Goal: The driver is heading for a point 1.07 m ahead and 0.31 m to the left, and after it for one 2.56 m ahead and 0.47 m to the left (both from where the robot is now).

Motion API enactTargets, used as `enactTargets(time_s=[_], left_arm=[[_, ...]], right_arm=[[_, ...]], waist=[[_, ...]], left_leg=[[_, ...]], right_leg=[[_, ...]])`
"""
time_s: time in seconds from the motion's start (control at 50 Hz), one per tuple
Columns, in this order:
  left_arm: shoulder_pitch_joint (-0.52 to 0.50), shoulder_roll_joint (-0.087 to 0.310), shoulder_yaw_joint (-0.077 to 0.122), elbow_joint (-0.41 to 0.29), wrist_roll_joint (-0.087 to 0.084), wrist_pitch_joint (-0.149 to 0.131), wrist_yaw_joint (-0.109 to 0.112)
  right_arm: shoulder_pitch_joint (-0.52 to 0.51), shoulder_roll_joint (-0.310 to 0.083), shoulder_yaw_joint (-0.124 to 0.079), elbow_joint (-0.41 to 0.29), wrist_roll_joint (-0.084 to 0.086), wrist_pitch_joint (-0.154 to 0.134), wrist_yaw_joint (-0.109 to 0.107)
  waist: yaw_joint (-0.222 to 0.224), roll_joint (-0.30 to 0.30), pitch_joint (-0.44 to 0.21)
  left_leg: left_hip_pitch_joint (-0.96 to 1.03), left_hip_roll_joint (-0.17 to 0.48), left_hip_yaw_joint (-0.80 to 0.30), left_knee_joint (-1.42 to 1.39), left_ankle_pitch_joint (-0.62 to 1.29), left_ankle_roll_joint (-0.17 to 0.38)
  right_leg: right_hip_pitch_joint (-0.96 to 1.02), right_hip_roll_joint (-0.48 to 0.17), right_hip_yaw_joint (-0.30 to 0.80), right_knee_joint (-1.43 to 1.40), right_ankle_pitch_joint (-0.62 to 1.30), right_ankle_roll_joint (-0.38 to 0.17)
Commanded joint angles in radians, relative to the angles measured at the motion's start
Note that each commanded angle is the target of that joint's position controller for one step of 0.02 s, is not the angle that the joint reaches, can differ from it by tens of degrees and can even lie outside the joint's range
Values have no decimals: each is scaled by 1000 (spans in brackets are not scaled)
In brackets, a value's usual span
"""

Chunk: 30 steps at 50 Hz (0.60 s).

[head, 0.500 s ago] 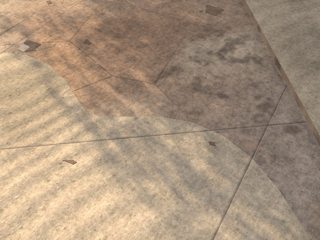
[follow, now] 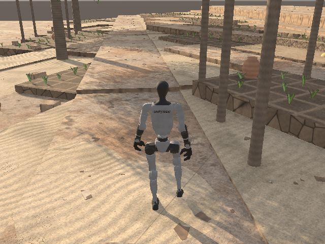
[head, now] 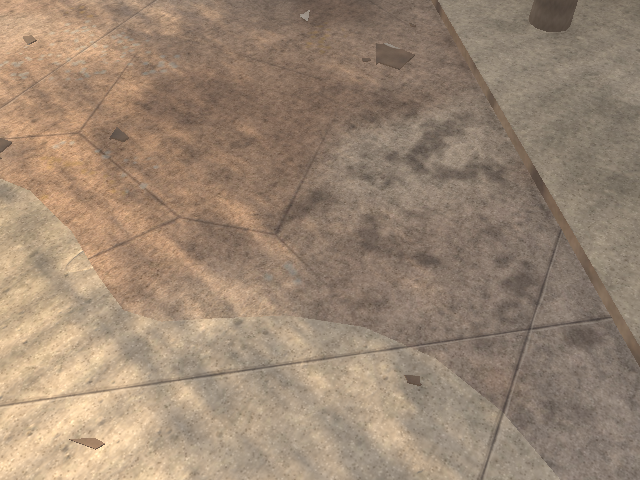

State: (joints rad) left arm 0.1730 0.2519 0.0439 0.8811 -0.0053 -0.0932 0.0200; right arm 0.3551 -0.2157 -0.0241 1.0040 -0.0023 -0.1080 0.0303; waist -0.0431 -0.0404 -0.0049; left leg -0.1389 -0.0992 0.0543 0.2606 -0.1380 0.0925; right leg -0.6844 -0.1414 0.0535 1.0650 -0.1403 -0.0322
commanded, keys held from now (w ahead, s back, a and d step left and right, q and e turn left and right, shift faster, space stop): w+q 1.00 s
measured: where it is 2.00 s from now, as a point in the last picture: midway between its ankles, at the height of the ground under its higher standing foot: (181, 309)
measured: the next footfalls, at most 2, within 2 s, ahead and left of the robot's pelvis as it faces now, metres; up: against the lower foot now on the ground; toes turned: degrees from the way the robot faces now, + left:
right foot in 0.26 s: +0.33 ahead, -0.15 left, +0.00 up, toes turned +8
left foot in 0.80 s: +0.51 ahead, +0.18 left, +0.00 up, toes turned +30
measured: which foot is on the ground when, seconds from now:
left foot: down 0.00-0.26, up 0.28-0.78, down 0.80-1.00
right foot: up 0.00-0.24, down 0.26-0.82, up 0.84-1.00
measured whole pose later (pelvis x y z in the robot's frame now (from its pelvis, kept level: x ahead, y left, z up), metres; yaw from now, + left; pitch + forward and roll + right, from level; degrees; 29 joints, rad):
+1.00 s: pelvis +0.49 +0.10 -0.01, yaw +33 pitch +2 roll +0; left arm 0.13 0.29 0.06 0.79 0.00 -0.11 0.01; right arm 0.29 -0.26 -0.08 0.74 0.01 -0.05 0.03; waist -0.02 -0.03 0.04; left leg -0.28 -0.10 -0.02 0.42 -0.17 0.11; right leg -0.58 -0.12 0.05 1.13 -0.30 0.01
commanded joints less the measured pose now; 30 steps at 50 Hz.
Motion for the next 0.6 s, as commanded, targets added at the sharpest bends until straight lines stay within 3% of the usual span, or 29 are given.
enactTargets(time_s=[0.02, 0.08, 0.16, 0.22, 0.24, 0.26, 0.28, 0.3, 0.32, 0.34, 0.36, 0.38, 0.42, 0.48, 0.6], left_arm=[[-29, 41, 11, -63, 9, -9, 2], [-144, 32, 5, -91, -2, -19, -9], [-240, 50, 3, -129, -15, -34, -31], [-165, 104, 22, -122, -16, -50, -36], [-47, 138, 41, -90, -13, -54, -31], [135, 201, 62, -59, 1, -60, -23], [263, 297, 88, -44, 16, -48, -19], [258, 222, 68, -46, 19, -45, -22], [179, 138, 45, -68, 14, -46, -22], [109, 105, 33, -79, 9, -42, -23], [54, 82, 26, -77, 8, -38, -27], [29, 67, 22, -71, 12, -39, -28], [27, 72, 28, -53, 15, -42, -29], [52, 106, 42, -29, 17, -46, -22], [93, 155, 56, -12, 12, -27, -4]], right_arm=[[-19, -143, -25, -64, 6, -8, -24], [38, -165, -32, -59, 17, 2, -36], [96, -165, -38, -50, 30, 18, -43], [72, -183, -51, -63, 27, 33, -51], [55, -167, -47, -75, 23, 36, -50], [21, -121, -30, -109, 10, 34, -46], [117, -10, -1, -139, 19, 16, -42], [138, -57, -7, -144, 41, 4, -40], [77, -154, -34, -153, 56, 4, -42], [22, -160, -40, -163, 51, 11, -46], [-9, -145, -45, -172, 39, 19, -47], [-6, -127, -51, -176, 33, 32, -45], [5, -84, -50, -183, 36, 55, -38], [-53, -80, -54, -226, 29, 71, -36], [-247, -70, -46, -303, 23, 62, -2]], waist=[[33, 65, 71], [-6, 80, 67], [-29, 105, 76], [33, 138, 41], [90, 134, -23], [170, 76, -172], [155, -182, -338], [142, -270, -379], [134, -159, -237], [111, -72, -149], [86, -33, -78], [57, -58, -41], [37, -64, -6], [34, -25, 22], [89, -8, 65]], left_leg=[[-83, 272, -234, -166, 101, 158], [-54, 251, -212, -139, 100, 129], [24, 285, -272, -57, 47, 118], [57, 305, -324, 51, 94, 89], [35, 259, -305, 169, 189, 67], [-96, 188, -254, 437, 140, 34], [-476, 31, -116, 805, -182, -43], [-620, 57, -199, 1006, -425, -41], [-670, 110, -224, 1068, -353, -31], [-643, 159, -192, 1058, -264, -34], [-607, 187, -182, 1008, -201, -39], [-563, 216, -182, 964, -160, -41], [-517, 227, -157, 941, -118, -48], [-583, 234, -168, 870, -32, -58], [-591, 222, -100, 558, 178, -58]], right_leg=[[-22, -5, 3, -201, 156, 29], [53, 51, -21, -412, 243, 47], [111, 83, -7, -545, 197, 50], [255, 104, -10, -611, 84, 23], [412, 114, -23, -635, 49, -2], [689, -10, 86, -604, 40, -64], [1090, -255, 461, -646, -73, -199], [1099, -312, 694, -748, -180, -236], [965, -280, 554, -760, -184, -189], [820, -239, 395, -776, -110, -157], [697, -191, 291, -817, -43, -142], [620, -157, 207, -853, -5, -127], [543, -125, 94, -901, 74, -133], [550, -134, -3, -923, 197, -152], [616, -129, -158, -934, 206, -131]])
